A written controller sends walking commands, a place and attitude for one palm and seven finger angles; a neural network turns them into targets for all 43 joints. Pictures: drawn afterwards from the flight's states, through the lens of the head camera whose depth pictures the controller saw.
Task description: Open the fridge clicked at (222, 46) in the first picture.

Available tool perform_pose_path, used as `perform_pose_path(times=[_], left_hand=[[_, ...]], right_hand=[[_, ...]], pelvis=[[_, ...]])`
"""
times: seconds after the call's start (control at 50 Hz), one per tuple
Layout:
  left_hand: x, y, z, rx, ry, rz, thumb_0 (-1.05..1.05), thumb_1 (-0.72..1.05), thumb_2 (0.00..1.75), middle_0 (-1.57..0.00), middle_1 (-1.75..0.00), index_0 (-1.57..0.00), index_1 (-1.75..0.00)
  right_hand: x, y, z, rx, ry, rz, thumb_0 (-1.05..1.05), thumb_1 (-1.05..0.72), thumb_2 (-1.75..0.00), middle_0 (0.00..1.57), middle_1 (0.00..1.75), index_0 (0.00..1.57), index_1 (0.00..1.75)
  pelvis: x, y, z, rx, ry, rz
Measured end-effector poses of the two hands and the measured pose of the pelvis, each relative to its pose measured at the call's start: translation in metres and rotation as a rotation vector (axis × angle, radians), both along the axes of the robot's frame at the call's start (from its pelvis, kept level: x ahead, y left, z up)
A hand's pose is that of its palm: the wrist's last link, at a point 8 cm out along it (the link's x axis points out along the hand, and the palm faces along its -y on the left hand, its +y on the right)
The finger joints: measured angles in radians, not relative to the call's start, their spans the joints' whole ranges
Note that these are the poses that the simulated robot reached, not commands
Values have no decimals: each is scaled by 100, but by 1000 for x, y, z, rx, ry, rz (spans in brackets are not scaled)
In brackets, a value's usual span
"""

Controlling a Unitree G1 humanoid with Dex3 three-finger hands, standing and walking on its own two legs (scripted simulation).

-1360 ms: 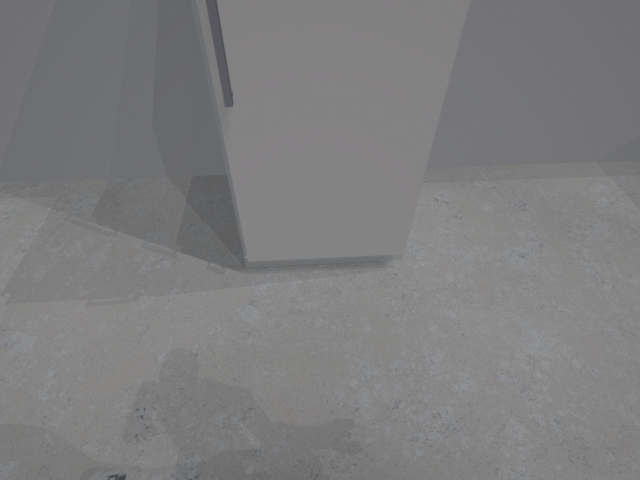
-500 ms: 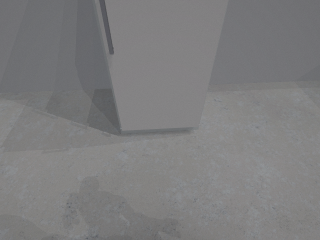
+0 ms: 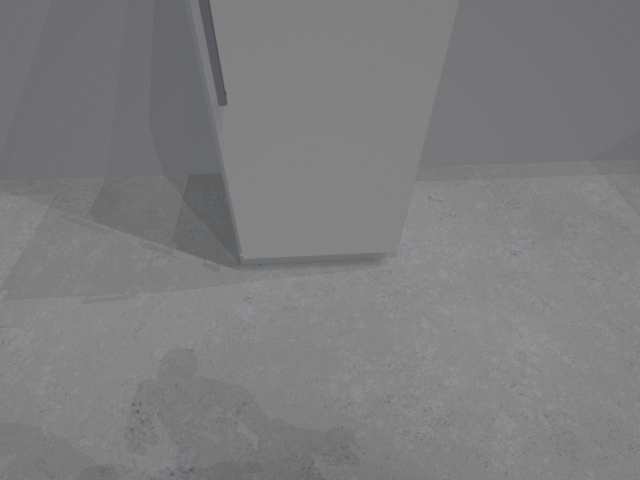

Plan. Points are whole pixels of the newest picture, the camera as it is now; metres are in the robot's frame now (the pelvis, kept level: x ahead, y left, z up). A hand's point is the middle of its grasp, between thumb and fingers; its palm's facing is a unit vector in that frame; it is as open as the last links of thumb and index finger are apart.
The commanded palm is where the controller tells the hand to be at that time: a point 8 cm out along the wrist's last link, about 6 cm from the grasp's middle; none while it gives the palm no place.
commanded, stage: look at it before walking up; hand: left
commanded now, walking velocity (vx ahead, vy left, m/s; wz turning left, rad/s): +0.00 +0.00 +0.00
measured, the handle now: (212, 38) +0.96 +0.31 +0.13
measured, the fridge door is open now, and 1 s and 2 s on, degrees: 0 0 0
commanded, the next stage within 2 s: walk to a spot facing it in 0.08 s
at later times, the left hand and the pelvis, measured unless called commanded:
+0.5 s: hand out of the picture +0.03 +0.22 -0.20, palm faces +0.10 -0.98 -0.18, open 7.4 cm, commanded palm none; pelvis +0.05 +0.03 -0.02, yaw +4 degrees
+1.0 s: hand (212, 392) +0.29 +0.20 -0.18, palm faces +0.15 -0.97 -0.19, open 7.3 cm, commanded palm none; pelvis +0.21 +0.02 -0.03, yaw +8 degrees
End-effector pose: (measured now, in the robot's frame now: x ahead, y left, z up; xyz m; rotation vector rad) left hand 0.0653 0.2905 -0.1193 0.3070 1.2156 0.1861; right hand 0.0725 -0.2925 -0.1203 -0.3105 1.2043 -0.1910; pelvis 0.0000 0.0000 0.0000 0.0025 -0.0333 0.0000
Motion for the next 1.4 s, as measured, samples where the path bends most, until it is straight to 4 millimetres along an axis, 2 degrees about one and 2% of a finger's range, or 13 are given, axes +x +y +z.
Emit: perform_pose_path(times=[0.28, 0.38, 0.48, 0.54, 0.6, 0.7, 0.84, 0.92, 0.98, 1.1, 1.22, 1.32, 1.4], left_hand=[[0, -2, -3, -3, 10, 18, 0, 91, 89, -20, -29, -20, -30], [-15, -14, -20, -71, 36, 71, 0, 91, 90, -20, -29, -20, -30], [-43, -19, -45, -152, 115, 156, 0, 91, 89, -20, -29, -20, -30], [-49, -21, -48, -175, 204, 161, 0, 91, 89, -20, -29, -20, -30], [-34, -23, -43, -194, 216, 162, 1, 91, 90, -20, -29, -20, -30], [20, -27, -36, -208, 149, 163, 1, 91, 90, -19, -29, -20, -30], [118, -24, -32, -157, 57, 120, 1, 94, 90, -19, -29, -20, -30], [181, -33, -37, -134, -50, 99, 1, 93, 90, -19, -29, -20, -30], [203, -39, -35, -133, -117, 134, 0, 92, 90, -19, -29, -20, -30], [198, -39, -27, -119, -65, 221, -1, 95, 89, -20, -29, -20, -30], [177, -32, -33, -163, 64, 273, -1, 94, 90, -20, -29, -20, -30], [163, -21, -50, -216, 172, 343, 0, 92, 90, -20, -29, -20, -30], [178, -9, -49, -229, 243, 336, 0, 92, 90, -19, -29, -20, -30]], right_hand=[[5, 7, -3, 6, 12, 7, 0, -91, -90, 20, 30, 21, 30], [-4, 30, -15, 39, 78, 15, 0, -91, -90, 20, 30, 20, 29], [-8, 66, -23, 64, 135, 13, 0, -91, -90, 20, 30, 20, 29], [-16, 88, -24, 85, 147, -27, 0, -91, -90, 20, 30, 20, 29], [-32, 108, -19, 111, 209, -63, 0, -91, -90, 20, 30, 20, 29], [-52, 131, -13, 152, 343, -111, 0, -91, -90, 20, 30, 21, 30], [-41, 135, -20, 191, 446, -169, 0, -90, -90, 20, 30, 21, 30], [-9, 120, -38, 202, 472, -166, 0, -90, -90, 20, 30, 21, 30], [37, 103, -47, 191, 437, -122, 0, -91, -90, 20, 30, 21, 30], [179, 82, -39, 145, 187, -7, 0, -91, -90, 20, 30, 20, 29], [303, 100, -16, 134, -29, 96, 0, -91, -90, 19, 30, 20, 29], [372, 134, -12, 117, -112, 171, 0, -91, -90, 19, 30, 20, 29], [384, 155, -12, 120, -106, 157, 0, -91, -90, 19, 30, 20, 29]], pelvis=[[8, 1, -1, -3, 6, 8], [24, 8, -7, -23, 15, 40], [47, 28, -16, -22, 9, 75], [62, 37, -15, -14, 11, 64], [76, 41, -8, -14, 14, 76], [103, 43, -2, -14, 19, 90], [151, 34, -10, 1, 13, 88], [188, 21, -26, 7, 9, 103], [207, 16, -28, -12, -6, 131], [242, 17, -13, -23, 9, 153], [280, 33, -7, -30, 19, 154], [316, 60, -16, -44, 12, 161], [340, 75, -15, -25, 10, 149]])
